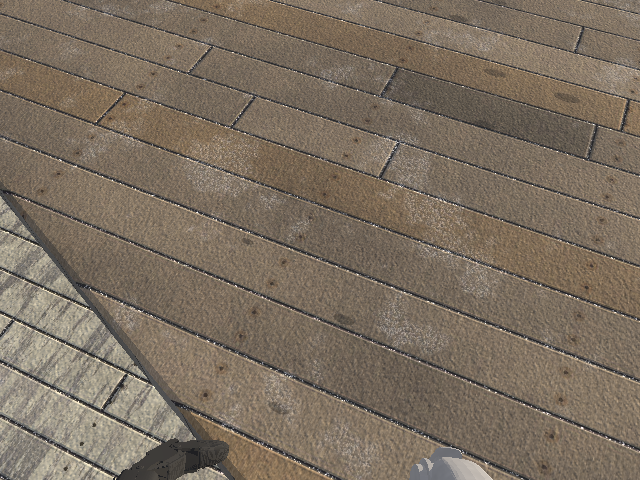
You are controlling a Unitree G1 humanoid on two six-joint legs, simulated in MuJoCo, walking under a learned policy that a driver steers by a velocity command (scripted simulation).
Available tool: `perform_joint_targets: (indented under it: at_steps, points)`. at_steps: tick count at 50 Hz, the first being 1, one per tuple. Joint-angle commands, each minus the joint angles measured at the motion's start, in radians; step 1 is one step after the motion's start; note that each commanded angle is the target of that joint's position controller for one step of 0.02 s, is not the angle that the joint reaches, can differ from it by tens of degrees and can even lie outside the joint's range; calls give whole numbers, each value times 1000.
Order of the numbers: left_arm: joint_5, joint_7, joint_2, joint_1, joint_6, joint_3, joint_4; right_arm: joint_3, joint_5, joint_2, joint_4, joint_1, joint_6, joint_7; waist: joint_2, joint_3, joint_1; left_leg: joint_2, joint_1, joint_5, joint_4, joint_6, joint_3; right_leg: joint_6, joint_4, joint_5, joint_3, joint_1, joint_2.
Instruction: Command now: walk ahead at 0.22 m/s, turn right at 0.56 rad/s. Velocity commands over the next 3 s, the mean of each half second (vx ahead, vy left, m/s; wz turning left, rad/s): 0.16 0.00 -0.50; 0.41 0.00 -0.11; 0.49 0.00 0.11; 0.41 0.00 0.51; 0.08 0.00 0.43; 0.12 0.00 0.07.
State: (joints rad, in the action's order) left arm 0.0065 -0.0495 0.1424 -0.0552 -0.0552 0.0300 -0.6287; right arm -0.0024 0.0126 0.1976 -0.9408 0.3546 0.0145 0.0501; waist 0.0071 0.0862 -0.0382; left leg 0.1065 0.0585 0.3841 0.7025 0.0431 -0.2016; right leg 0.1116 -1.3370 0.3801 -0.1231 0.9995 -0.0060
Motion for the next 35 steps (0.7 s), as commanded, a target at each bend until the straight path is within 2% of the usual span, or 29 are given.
perform_joint_targets:
  at_steps: [1, 2, 3, 4, 5, 6, 7, 9, 11, 13, 15, 16, 18, 20, 21, 22, 23, 24, 25, 26, 27, 28, 29, 30, 31, 32, 33, 34, 35]
  points:
    - [-74, 43, 349, -304, 0, -121, 22, -57, 13, 247, 138, 19, 92, -80, -191, -713, -99, -216, -497, 7, 865, -38, 398, 302, 814, -528, 999, -1114, -257]
    - [-47, 29, 298, -261, -9, -109, 14, -53, 25, 195, 195, -76, 74, -81, -102, -546, -71, -192, -575, 1, 885, -57, 383, 244, 806, -397, 921, -957, -245]
    - [5, 13, 238, -218, -18, -95, -5, -42, 14, 140, 244, -153, 59, -61, -5, -330, -36, -164, -664, 23, 860, -74, 352, 193, 791, -285, 826, -777, -199]
    - [21, 13, 174, -159, -26, -79, -12, -38, 7, 123, 261, -165, 41, -43, 45, -199, 11, -122, -681, 0, 838, -94, 337, 152, 777, -204, 695, -600, -158]
    - [9, 20, 153, -119, -34, -77, -7, -37, 9, 120, 275, -147, 26, -38, 26, -146, 53, -97, -650, -12, 840, -101, 333, 144, 799, -209, 613, -489, -126]
    - [-2, 27, 152, -104, -40, -79, -2, -38, 6, 119, 293, -136, 14, -34, -5, -134, 81, -86, -654, -39, 822, -103, 322, 140, 845, -221, 568, -462, -109]
    - [-4, 37, 159, -100, -43, -82, 5, -38, 4, 126, 307, -131, 11, -29, -31, -128, 92, -80, -665, -60, 802, -94, 309, 152, 867, -304, 524, -452, -106]
    - [7, 58, 171, -126, -46, -84, 2, -40, -6, 138, 324, -150, 16, -23, -25, -127, 98, -81, -670, -126, 687, -79, 293, 147, 890, -428, 439, -456, -70]
    - [6, 79, 198, -172, -33, -87, 3, -35, -20, 132, 343, -197, 20, -14, -30, -152, 81, -99, -712, -198, 645, -59, 275, 155, 914, -449, 424, -519, -67]
    - [5, 95, 231, -220, -18, -88, 14, -34, -29, 139, 362, -225, 17, -15, -67, -175, 60, -119, -800, -174, 696, -34, 283, 174, 964, -439, 482, -637, -95]
    - [8, 103, 244, -231, -1, -84, 32, -36, -13, 159, 377, -236, 13, -20, -74, -183, 61, -120, -890, -154, 723, -22, 311, 164, 986, -332, 530, -735, -114]
    - [16, 104, 237, -230, 12, -78, 36, -27, -11, 142, 391, -248, 10, -20, -83, -169, 63, -113, -931, -171, 655, -5, 308, 146, 985, -256, 512, -775, -96]
    - [12, 109, 230, -282, 26, -71, 29, -24, -7, 141, 397, -268, 21, -27, -98, -170, 36, -99, -984, -231, 584, 23, 299, 153, 1011, -80, 545, -850, -116]
    - [4, 110, 229, -308, 38, -67, 13, -24, 0, 146, 408, -263, 31, -35, -142, -165, 27, -83, -1015, -282, 476, 45, 309, 158, 1016, 48, 576, -895, -135]
    - [4, 107, 225, -288, 49, -63, 17, -11, -10, 119, 407, -260, 36, -40, -160, -156, 24, -86, -988, -284, 394, 52, 253, 162, 1017, 49, 543, -874, -115]
    - [0, 104, 231, -299, 53, -65, 15, -6, -11, 108, 408, -271, 44, -45, -169, -147, 8, -84, -947, -297, 335, 50, 237, 163, 1016, 57, 539, -851, -114]
    - [7, 110, 235, -295, 65, -69, 17, 13, -6, 69, 424, -299, 50, -52, -176, -136, -3, -81, -859, -210, 182, 43, 217, 147, 1034, 67, 518, -806, -118]
    - [11, 113, 260, -306, 70, -76, 9, 15, 3, 67, 425, -312, 54, -58, -186, -121, -17, -86, -780, -189, 101, 36, 191, 137, 1047, 109, 513, -771, -115]
    - [16, 109, 282, -298, 61, -84, 9, 4, 13, 94, 398, -291, 57, -66, -178, -114, -22, -105, -680, -194, 20, 20, 141, 123, 1059, 133, 483, -722, -111]
    - [24, 105, 287, -305, 53, -88, -3, -8, 24, 117, 381, -258, 57, -66, -193, -97, -21, -96, -592, -240, -45, 11, 153, 117, 1058, 182, 507, -695, -121]
    - [19, 90, 295, -274, 31, -90, -1, -24, 27, 154, 361, -197, 63, -67, -223, -112, 0, -65, -502, -313, -44, -23, 206, 115, 1076, 160, 547, -690, -186]
    - [21, 78, 281, -254, 15, -88, -7, -32, 26, 164, 346, -147, 69, -69, -216, -90, 22, -57, -466, -286, -119, -53, 208, 99, 1041, 159, 537, -699, -175]
    - [18, 67, 252, -261, 13, -79, -21, -40, 19, 162, 321, -94, 72, -71, -192, -76, 42, -69, -404, -267, -215, -76, 181, 84, 992, 152, 512, -708, -145]
    - [9, 58, 215, -277, 13, -69, -31, -48, 13, 161, 293, -27, 77, -69, -141, -87, 64, -74, -286, -222, -235, -85, 178, 62, 888, 123, 474, -667, -97]
    - [-5, 46, 157, -265, 10, -49, -24, -55, -1, 177, 264, 96, 86, -71, -16, -149, 114, 19, -109, -125, -268, -102, 296, 17, 633, 73, 389, -565, -14]
    - [-13, 33, 103, -311, -7, -30, 13, -68, -23, 270, 272, 160, 83, -69, 246, -203, 81, 217, 83, 160, -385, -202, 674, -40, 329, 123, 282, -318, 87]
    - [31, 36, 160, -317, -21, -48, 15, -79, -26, 272, 243, 201, 87, -75, 348, -163, 79, 315, 45, 535, -573, -293, 1067, -53, 122, 107, 281, -154, 86]
    - [49, 40, 221, -253, -30, -66, 6, -60, -19, 204, 243, 151, 97, -68, 203, -52, 76, 309, -57, 490, -578, -272, 1022, -46, 8, 14, 308, -124, 36]
    - [37, 41, 218, -206, -31, -66, 3, -45, -21, 165, 244, 112, 98, -64, 119, -32, 69, 250, -117, 326, -538, -240, 845, -44, -17, -73, 293, -131, 6]
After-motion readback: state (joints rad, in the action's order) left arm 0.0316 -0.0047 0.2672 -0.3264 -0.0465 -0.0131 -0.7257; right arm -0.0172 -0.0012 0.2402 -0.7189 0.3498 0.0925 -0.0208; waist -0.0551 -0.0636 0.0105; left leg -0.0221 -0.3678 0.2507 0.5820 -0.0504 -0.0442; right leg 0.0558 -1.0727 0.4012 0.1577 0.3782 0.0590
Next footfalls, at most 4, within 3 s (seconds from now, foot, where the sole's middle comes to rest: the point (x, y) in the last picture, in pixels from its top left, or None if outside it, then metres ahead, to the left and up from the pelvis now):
0.62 left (275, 457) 0.41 0.13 -0.62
1.22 right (428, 297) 0.74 -0.16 -0.62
1.78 left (349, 170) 1.09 0.00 -0.62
2.24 right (420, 122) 1.26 -0.18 -0.62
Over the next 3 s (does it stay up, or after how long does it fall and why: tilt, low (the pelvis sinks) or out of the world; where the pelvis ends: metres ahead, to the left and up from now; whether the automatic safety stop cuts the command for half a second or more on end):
stays up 1.19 -0.08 0.14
